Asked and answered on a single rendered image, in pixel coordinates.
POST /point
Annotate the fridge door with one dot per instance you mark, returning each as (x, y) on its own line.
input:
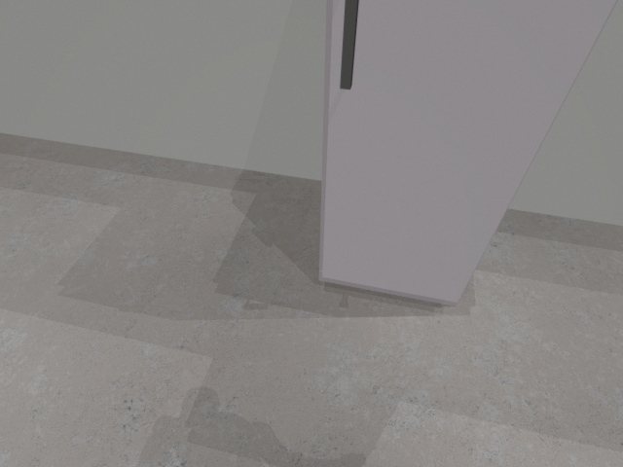
(449, 103)

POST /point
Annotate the handle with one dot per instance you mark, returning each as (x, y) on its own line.
(350, 23)

